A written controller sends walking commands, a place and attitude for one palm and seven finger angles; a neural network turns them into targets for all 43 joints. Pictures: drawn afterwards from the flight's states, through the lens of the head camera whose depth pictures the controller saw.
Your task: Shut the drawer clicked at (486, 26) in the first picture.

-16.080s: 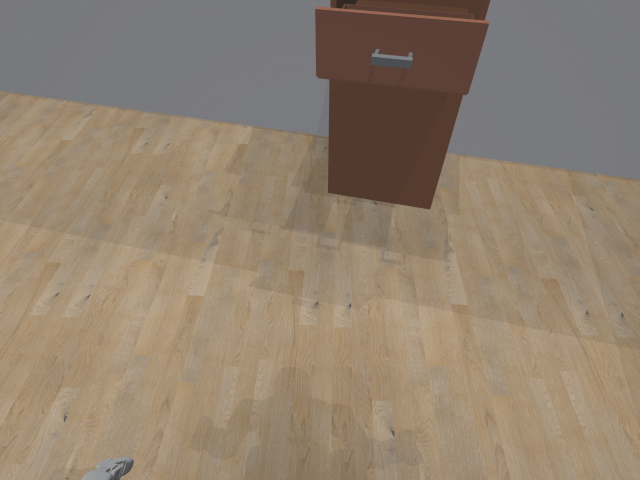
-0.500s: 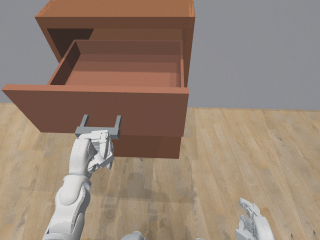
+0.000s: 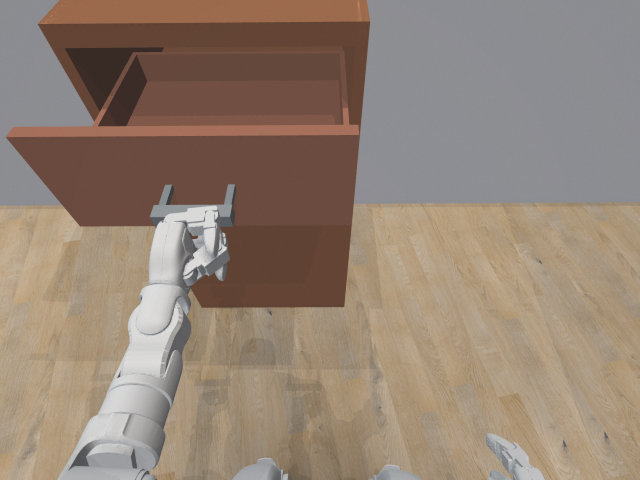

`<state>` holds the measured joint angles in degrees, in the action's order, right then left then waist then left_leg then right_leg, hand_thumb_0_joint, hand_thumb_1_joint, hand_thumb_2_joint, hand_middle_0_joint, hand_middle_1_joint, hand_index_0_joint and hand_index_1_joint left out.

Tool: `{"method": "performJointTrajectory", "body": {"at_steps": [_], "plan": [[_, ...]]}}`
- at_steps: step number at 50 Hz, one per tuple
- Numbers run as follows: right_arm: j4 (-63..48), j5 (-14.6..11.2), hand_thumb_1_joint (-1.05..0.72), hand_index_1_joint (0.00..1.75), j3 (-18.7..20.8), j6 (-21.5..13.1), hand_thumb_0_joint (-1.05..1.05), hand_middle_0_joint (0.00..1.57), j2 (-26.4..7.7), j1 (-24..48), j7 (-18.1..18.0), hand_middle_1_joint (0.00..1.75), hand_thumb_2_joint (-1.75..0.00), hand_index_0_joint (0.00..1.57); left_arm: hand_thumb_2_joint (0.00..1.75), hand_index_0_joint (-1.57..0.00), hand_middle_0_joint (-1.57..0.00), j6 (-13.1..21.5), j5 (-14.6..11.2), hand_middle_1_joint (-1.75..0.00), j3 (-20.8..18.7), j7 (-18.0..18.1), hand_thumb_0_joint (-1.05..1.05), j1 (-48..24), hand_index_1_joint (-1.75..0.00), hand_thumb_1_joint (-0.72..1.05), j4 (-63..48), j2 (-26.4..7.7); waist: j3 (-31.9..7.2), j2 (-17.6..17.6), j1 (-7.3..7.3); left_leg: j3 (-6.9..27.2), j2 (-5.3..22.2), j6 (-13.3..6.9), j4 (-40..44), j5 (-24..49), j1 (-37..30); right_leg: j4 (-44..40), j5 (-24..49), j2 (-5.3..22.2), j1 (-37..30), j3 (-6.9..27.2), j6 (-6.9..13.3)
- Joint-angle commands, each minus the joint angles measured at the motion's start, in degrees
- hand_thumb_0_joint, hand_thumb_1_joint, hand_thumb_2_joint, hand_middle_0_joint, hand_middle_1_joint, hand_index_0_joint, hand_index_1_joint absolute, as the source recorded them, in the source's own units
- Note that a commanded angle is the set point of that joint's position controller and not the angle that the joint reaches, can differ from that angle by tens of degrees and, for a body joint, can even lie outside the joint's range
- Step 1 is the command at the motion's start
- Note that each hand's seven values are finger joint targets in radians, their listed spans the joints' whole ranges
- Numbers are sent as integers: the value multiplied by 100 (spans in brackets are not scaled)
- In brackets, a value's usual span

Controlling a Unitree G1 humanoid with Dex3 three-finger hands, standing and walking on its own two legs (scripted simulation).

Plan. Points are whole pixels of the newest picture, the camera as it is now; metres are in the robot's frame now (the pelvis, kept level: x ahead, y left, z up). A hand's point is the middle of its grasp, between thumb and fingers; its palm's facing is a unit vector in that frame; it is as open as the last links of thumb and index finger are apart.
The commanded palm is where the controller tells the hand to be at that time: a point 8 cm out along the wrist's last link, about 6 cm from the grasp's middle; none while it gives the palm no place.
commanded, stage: push the drawer shut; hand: left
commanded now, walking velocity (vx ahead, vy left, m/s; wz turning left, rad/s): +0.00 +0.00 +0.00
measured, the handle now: (196, 203) +0.45 +0.18 +0.07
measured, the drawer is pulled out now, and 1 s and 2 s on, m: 0.20 0.09 0.00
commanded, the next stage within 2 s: pull the fist back off the drawer in 2.00 s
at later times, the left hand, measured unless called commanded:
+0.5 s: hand (229, 209) +0.45 +0.14 +0.07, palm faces +0.01 -1.00 -0.03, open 2.8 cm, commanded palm +0.43 +0.19 +0.07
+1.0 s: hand (232, 182) +0.49 +0.14 +0.07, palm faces +0.02 -1.00 -0.03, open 3.0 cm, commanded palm +0.48 +0.19 +0.07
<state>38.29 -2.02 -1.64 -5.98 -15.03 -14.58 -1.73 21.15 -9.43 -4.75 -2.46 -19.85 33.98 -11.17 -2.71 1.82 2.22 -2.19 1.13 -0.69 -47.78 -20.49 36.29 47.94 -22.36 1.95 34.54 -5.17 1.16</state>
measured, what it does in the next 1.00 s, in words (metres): stands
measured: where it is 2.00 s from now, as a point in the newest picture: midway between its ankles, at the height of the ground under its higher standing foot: outside the picture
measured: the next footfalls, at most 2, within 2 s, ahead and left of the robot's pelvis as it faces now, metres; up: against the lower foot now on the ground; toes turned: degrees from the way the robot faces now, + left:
none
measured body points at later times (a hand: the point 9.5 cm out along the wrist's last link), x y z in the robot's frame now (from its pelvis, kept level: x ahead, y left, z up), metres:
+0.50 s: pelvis +0.01 +0.00 +0.00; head +0.08 +0.00 +0.44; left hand +0.44 +0.19 +0.07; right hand +0.08 -0.25 -0.13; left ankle +0.03 +0.11 -0.70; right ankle +0.02 -0.11 -0.70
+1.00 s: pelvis +0.00 +0.01 -0.01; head +0.10 +0.01 +0.43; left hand +0.49 +0.19 +0.07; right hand +0.02 -0.26 -0.13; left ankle +0.03 +0.11 -0.70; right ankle +0.02 -0.11 -0.70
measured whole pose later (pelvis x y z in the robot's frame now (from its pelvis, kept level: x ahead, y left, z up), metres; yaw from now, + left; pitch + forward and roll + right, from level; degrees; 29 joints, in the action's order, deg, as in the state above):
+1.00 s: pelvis +0.00 +0.01 -0.01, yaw -1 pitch +16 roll -1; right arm 39.3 0.3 -1.4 -0.8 -15.5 -20.2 0.0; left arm 26.1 -5.0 -16.9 -4.2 -48.9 66.1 -19.9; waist -4.5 1.6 8.2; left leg -2.5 2.2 -1.2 -52.7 -21.9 47.2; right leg 51.2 -22.5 1.0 45.1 -4.6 0.9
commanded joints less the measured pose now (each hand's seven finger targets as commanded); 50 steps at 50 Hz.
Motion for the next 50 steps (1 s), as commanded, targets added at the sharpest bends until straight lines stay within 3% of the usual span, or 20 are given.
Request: {"method": "performJointTrajectory", "body": {"at_steps": [1, 2, 5, 7, 9, 12, 14, 16, 19, 21, 24, 26, 28, 30, 32, 35, 41, 45, 47, 50], "plan": [[-624, 6, -90, 30, 305, -198, 0, 20, -779, -39, -18, 30, -90, 20, 90, -140, -140, 390, 3, -160, -447, 65, 0, -2902, -160, 90, -843, -930, -1675, -329, 325, 319, -99, -62, 688, 124, -881, -899, 420, -203, -423, 437, -67], [-625, 9, -90, 30, 299, -179, 0, 20, -756, -58, -4, 30, -90, 20, 90, -140, -140, 403, -9, -160, -329, 49, 0, -2990, -160, 90, -771, -762, -1715, -213, 349, 292, -119, -62, 673, 157, -907, -895, 486, -197, -417, 448, -67], [-587, 26, -90, 30, 327, -143, 0, 20, -774, -156, 18, 30, -90, 20, 90, -140, -140, 468, 8, -160, -422, 44, 0, -3308, -160, 90, -577, -837, -1888, -126, 341, 322, -117, -45, 646, 260, -977, -820, 599, -209, -378, 416, -45], [-562, 43, -90, 30, 340, -105, 0, 20, -789, -248, 28, 30, -90, 20, 90, -140, -140, 483, 17, -160, -499, 46, 0, -3338, -160, 90, -370, -876, -1971, -303, 370, 317, -107, -65, 615, 434, -975, -790, 811, -224, -429, 404, -57], [-543, 38, -90, 30, 339, -74, 0, 20, -777, -278, 46, 30, -90, 20, 90, -140, -140, 526, 27, -160, -473, 25, 0, -3568, -160, 90, -278, -856, -1935, -111, 383, 310, -110, -48, 604, 450, -989, -760, 835, -229, -340, 387, -41], [-498, 51, -90, 30, 362, -24, 0, 20, -794, -387, 59, 30, -90, 20, 90, -140, -140, 571, 66, -160, -513, 24, 0, -3795, -160, 90, 27, -873, -1981, -245, 441, 319, -95, -61, 564, 527, -1005, -723, 895, -254, -240, 364, -46], [-482, 66, -90, 30, 376, 12, 0, 20, -807, -433, 70, 30, -90, 20, 90, -140, -140, 616, 77, -160, -677, 33, 0, -3973, -160, 90, 37, -1069, -2155, -94, 420, 295, -107, -59, 512, 593, -1025, -699, 979, -245, -293, 400, -41], [-457, 79, -90, 30, 375, 54, 0, 20, -823, -513, 67, 30, -90, 20, 90, -140, -140, 612, 105, -160, -810, 12, 0, -3965, -160, 90, 307, -1229, -2125, -206, 412, 296, -100, -66, 497, 627, -903, -686, 1027, -263, -350, 416, -42], [-440, 76, -90, 30, 369, 105, 0, 20, -802, -544, 71, 30, -90, 20, 90, -140, -140, 678, 110, -160, -728, -24, 0, -4367, -160, 90, 472, -1128, -2058, -211, 517, 300, -99, -72, 477, 568, -876, -665, 985, -269, -207, 399, -47], [-438, 87, -90, 30, 384, 135, 0, 20, -835, -608, 79, 30, -90, 20, 90, -140, -140, 706, 134, -160, -880, -18, 0, -4421, -160, 90, 637, -1288, -2122, -180, 495, 314, -95, -78, 445, 626, -892, -625, 1009, -286, -169, 384, -31], [-421, 105, -90, 30, 389, 177, 0, 20, -816, -686, 105, 30, -90, 20, 90, -140, -140, 777, 153, -160, -832, -24, 0, -4648, -160, 90, 654, -1222, -2312, 56, 518, 324, -85, -58, 402, 836, -1076, -565, 1154, -296, -82, 366, -22], [-419, 117, -90, 30, 396, 199, 0, 20, -836, -743, 114, 30, -90, 20, 90, -140, -140, 800, 167, -160, -892, -24, 0, -4728, -160, 90, 797, -1288, -2297, -121, 535, 362, -73, -69, 391, 813, -1043, -549, 1099, -317, -39, 344, -20], [-386, 126, -90, 30, 406, 222, 0, 20, -827, -773, 120, 30, -90, 20, 90, -140, -140, 852, 181, -160, -902, -18, 0, -4918, -160, 90, 799, -1301, -2399, -23, 565, 346, -74, -71, 353, 863, -1076, -530, 1166, -313, -21, 367, -29], [-372, 132, -90, 30, 393, 254, 0, 20, -834, -812, 120, 30, -90, 20, 90, -140, -140, 835, 205, -160, -868, -22, 0, -4993, -160, 90, 1022, -1272, -2287, -216, 630, 343, -71, -86, 341, 761, -910, -545, 1100, -319, 13, 364, -42], [-335, 140, -90, 30, 376, 280, 0, 20, -847, -873, 122, 30, -90, 20, 90, -140, -140, 842, 240, -160, -838, -19, 0, -5312, -160, 90, 1170, -1290, -2127, -145, 726, 360, -73, -97, 336, 652, -851, -545, 989, -330, 188, 362, -49], [-327, 154, -90, 30, 380, 303, 0, 20, -878, -921, 112, 30, -90, 20, 90, -140, -140, 861, 271, -160, -1101, -1, 0, -5391, -160, 90, 1284, -1640, -2350, -86, 692, 338, -92, -109, 286, 547, -786, -565, 903, -321, 89, 424, -51], [-303, 195, -90, 30, 343, 330, 0, 20, -915, -1076, 96, 30, -90, 20, 90, -140, -140, 870, 340, -160, -1311, -47, 0, -5861, -160, 90, 1587, -2011, -2432, 68, 782, 348, -96, -127, 197, 478, -565, -500, 841, -338, 156, 469, -52], [-285, 221, -90, 30, 342, 343, 0, 20, -920, -1163, 132, 30, -90, 20, 90, -140, -140, 865, 346, -160, -1240, -84, 0, -6031, -160, 90, 1778, -1929, -2475, 153, 859, 370, -81, -116, 138, 533, -580, -489, 819, -355, 309, 445, -54], [-251, 238, -90, 30, 345, 367, 0, 20, -977, -1249, 125, 30, -90, 20, 90, -140, -140, 857, 382, -160, -1421, -71, 0, -6130, -160, 90, 1890, -2205, -2509, 34, 912, 376, -71, -135, 106, 537, -469, -473, 848, -359, 299, 456, -67], [-256, 266, -90, 30, 358, 375, 0, 20, -972, -1314, 146, 30, -90, 20, 90, -140, -140, 876, 397, -160, -1450, -80, 0, -6307, -160, 90, 1831, -2212, -2711, 248, 892, 393, -64, -121, 70, 628, -622, -445, 852, -368, 369, 439, -57]]}}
